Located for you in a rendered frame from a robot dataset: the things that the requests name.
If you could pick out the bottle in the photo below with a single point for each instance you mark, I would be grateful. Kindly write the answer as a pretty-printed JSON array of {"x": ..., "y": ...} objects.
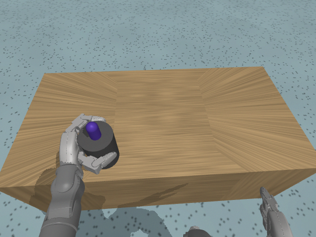
[{"x": 97, "y": 139}]

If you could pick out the left robot hand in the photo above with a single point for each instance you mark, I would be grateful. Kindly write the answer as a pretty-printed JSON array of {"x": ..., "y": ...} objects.
[{"x": 70, "y": 152}]

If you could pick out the right robot hand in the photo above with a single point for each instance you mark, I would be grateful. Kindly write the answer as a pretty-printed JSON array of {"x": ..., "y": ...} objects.
[{"x": 274, "y": 221}]

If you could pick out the left robot arm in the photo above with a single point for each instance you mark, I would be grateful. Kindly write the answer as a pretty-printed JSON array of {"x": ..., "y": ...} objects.
[{"x": 63, "y": 214}]

